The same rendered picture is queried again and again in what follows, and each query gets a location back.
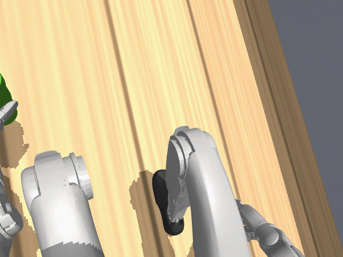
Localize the left robot arm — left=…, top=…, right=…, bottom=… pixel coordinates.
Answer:
left=0, top=169, right=24, bottom=257

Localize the cup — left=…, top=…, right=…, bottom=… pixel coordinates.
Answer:
left=0, top=73, right=18, bottom=126

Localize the left robot hand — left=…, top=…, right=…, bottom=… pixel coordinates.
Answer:
left=0, top=101, right=18, bottom=131

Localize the right robot hand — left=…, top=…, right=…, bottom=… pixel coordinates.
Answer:
left=235, top=199, right=267, bottom=242

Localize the right robot foot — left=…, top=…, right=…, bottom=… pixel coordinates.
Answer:
left=152, top=169, right=184, bottom=236

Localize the right robot arm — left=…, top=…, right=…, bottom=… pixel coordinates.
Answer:
left=255, top=223, right=305, bottom=257

